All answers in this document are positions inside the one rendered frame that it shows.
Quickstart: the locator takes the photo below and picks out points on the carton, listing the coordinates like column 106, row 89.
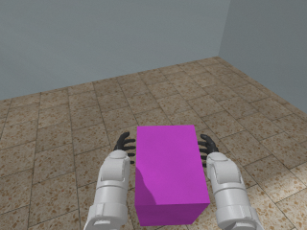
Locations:
column 170, row 186

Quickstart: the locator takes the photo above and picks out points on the right robot hand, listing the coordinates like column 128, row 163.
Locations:
column 211, row 147

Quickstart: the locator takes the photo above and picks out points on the left robot forearm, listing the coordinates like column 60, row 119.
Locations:
column 109, row 210

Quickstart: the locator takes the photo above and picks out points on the right robot forearm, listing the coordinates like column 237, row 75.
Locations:
column 234, row 211

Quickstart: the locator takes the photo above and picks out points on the left robot hand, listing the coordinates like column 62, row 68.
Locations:
column 122, row 141

